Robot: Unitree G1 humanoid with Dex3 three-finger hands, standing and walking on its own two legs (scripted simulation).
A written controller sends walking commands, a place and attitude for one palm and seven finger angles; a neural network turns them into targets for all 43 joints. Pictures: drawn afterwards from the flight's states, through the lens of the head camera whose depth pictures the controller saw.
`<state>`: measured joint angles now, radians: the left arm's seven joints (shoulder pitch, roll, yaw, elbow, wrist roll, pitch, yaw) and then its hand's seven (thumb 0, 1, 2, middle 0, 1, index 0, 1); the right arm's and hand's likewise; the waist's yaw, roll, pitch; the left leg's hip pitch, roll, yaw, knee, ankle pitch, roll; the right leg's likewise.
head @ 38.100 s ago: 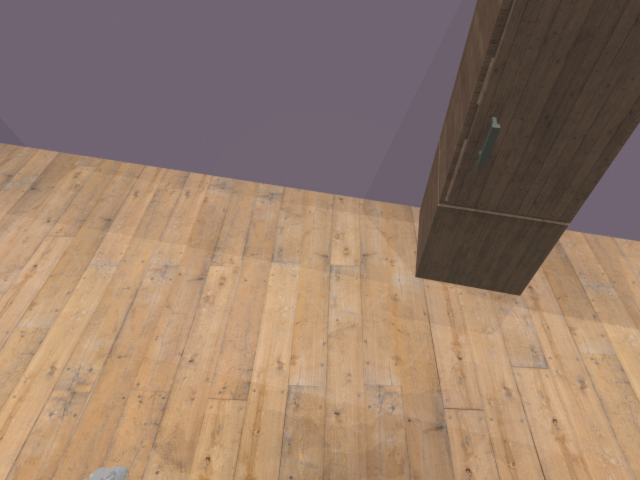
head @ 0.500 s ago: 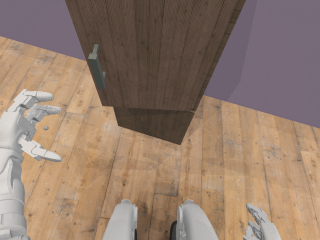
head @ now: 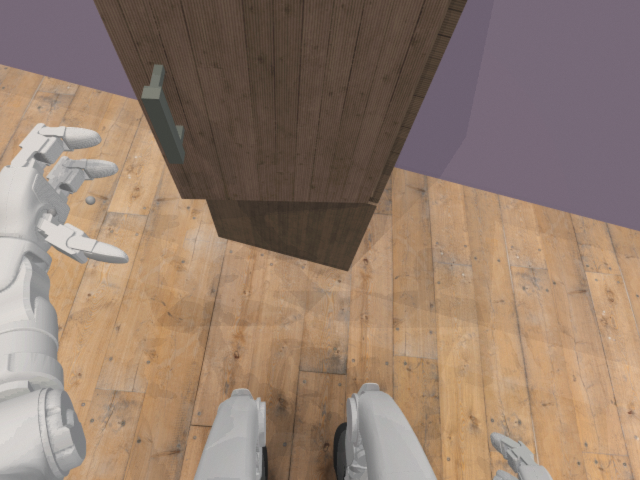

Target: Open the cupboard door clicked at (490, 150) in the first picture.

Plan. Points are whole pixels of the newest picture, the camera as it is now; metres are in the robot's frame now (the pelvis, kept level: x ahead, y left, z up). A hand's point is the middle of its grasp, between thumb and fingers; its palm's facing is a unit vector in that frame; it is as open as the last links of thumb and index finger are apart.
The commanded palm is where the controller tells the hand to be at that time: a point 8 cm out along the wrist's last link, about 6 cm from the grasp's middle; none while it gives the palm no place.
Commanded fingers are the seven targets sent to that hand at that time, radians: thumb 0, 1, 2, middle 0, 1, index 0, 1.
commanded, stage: move the hooked fingers beside the handle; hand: left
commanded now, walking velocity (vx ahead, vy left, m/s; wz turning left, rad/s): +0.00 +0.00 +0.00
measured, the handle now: (167, 117) +0.55 +0.20 +0.04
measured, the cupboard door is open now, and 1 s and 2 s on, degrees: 16 16 16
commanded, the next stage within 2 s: slide the fingers in behind the handle in 1.34 s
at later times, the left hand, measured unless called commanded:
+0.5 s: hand (119, 155) +0.50 +0.25 +0.03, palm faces +0.01 -1.00 -0.03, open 14.0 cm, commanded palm +0.49 +0.29 +0.03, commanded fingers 0.00 -0.50 0.30 -0.30 -1.20 -0.30 -1.20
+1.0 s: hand (120, 151) +0.51 +0.25 +0.03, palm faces +0.02 -1.00 -0.03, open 14.0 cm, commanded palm +0.49 +0.28 +0.03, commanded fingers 0.00 -0.50 0.30 -0.30 -1.20 -0.30 -1.20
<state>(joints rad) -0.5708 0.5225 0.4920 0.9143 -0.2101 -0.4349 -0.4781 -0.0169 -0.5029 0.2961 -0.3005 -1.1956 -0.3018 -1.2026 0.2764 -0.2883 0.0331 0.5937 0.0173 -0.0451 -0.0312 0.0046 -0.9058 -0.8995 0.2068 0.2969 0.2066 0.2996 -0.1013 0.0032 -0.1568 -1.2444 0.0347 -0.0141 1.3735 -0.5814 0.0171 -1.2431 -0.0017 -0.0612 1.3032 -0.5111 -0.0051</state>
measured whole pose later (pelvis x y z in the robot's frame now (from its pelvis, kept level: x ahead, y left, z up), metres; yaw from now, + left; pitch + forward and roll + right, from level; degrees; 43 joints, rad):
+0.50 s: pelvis -0.01 +0.00 -0.02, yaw -1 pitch +29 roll -4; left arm -0.87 0.65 0.50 1.14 -0.11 -0.43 -0.42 -0.02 -0.50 0.30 -0.30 -1.20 -0.30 -1.20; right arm 0.29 -0.30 0.06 0.60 -0.01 0.02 -0.02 0.00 -0.91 -0.90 0.21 0.30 0.21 0.30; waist -0.18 0.02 -0.14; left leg -1.38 0.04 -0.04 1.45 -0.58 0.02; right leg -1.37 0.00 -0.08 1.36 -0.51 -0.01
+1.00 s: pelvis +0.00 +0.01 -0.01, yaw -1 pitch +30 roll -5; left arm -0.86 0.64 0.50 1.10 -0.10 -0.41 -0.39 -0.02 -0.50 0.30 -0.30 -1.20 -0.30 -1.20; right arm 0.31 -0.28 0.07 0.60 -0.01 0.06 0.00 0.00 -0.91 -0.90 0.21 0.30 0.21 0.30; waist -0.18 0.02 -0.14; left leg -1.37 0.04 -0.04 1.43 -0.58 0.02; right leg -1.35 0.01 -0.08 1.33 -0.50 0.00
